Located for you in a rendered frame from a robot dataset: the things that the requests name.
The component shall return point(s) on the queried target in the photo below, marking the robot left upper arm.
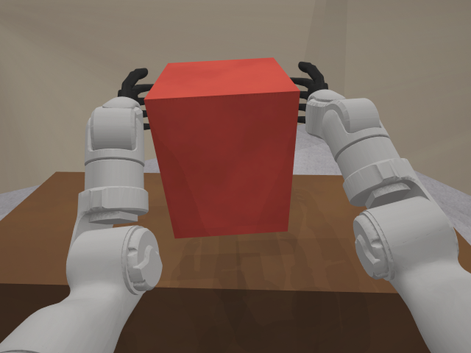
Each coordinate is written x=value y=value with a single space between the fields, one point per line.
x=108 y=271

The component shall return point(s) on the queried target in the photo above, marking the robot left forearm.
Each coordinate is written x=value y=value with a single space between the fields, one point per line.
x=114 y=168

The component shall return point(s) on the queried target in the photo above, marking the pedestal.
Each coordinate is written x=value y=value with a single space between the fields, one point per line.
x=300 y=291

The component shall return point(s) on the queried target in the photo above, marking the robot right upper arm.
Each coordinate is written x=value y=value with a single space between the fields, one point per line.
x=410 y=244

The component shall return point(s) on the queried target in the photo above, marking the left robot hand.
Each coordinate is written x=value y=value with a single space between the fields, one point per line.
x=130 y=90

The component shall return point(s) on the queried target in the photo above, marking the carton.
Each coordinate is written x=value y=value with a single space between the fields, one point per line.
x=224 y=133

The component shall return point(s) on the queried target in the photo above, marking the robot right forearm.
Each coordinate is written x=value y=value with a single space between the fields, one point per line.
x=373 y=172

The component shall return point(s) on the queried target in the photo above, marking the right robot hand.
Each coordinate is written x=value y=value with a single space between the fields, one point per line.
x=316 y=83

